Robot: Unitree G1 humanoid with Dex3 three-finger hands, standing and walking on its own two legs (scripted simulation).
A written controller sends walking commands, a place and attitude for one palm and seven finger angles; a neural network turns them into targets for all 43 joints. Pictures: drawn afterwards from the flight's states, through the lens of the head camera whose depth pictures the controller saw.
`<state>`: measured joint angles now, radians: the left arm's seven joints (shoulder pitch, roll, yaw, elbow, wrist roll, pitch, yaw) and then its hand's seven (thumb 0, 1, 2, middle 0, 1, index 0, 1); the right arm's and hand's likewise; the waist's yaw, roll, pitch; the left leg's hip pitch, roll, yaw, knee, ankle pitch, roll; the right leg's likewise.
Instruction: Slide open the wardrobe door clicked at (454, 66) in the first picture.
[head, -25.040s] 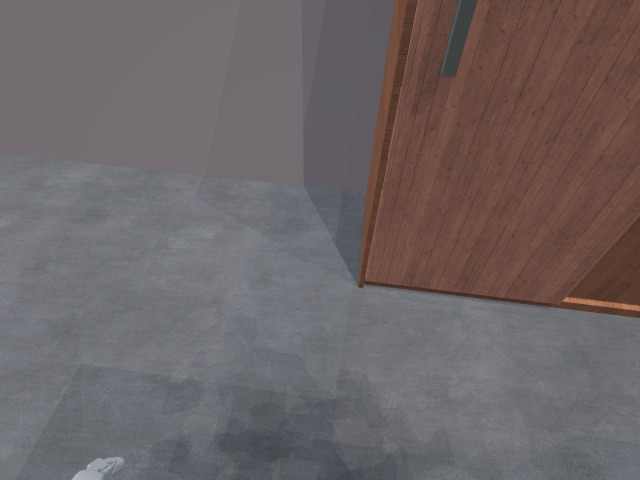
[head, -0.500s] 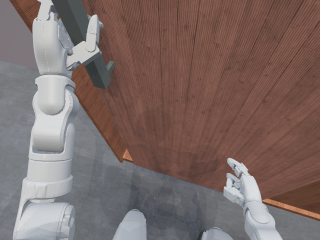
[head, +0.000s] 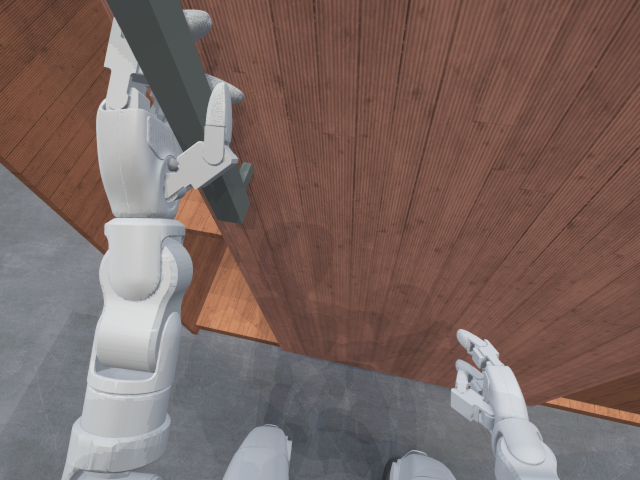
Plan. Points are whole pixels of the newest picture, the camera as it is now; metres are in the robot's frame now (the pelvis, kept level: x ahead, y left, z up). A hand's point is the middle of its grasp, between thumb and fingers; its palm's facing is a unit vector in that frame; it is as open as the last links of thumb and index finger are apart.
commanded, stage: step sideways, sliding the door along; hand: left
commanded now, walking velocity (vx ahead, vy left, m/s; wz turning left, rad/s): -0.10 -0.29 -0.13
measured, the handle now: (199, 81) +0.38 +0.15 +0.27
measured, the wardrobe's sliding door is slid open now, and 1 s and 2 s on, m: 0.29 0.58 0.58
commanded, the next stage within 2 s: stop walking and hold the door there in 1.20 s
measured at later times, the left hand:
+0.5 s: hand (416, 170) +0.32 -0.02 +0.24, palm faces +0.13 -0.99 -0.06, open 7.2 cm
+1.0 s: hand (637, 197) +0.31 -0.16 +0.25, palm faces +0.20 -0.98 -0.04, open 6.9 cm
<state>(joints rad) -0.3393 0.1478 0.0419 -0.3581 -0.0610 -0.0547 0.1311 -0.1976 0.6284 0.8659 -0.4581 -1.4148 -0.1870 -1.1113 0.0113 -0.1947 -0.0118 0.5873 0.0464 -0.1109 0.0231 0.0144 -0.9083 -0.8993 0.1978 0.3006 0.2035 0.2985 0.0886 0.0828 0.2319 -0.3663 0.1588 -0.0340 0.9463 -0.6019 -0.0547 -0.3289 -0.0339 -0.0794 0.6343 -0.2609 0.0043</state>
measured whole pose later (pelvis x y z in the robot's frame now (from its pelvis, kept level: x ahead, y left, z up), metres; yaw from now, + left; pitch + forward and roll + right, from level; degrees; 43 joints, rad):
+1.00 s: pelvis -0.10 -0.33 -0.01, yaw -4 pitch -3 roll -3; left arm -0.75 0.25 0.10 0.18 -0.08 -0.03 0.14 -0.05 0.62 0.81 -0.46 -1.41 -0.22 -1.28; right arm 0.11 -0.16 0.01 0.63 0.07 -0.04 -0.01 0.01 -0.91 -0.90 0.20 0.30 0.20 0.30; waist 0.15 0.05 0.20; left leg -0.39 0.32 -0.02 0.67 -0.24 -0.09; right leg -0.26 -0.07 -0.10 0.64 -0.30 0.03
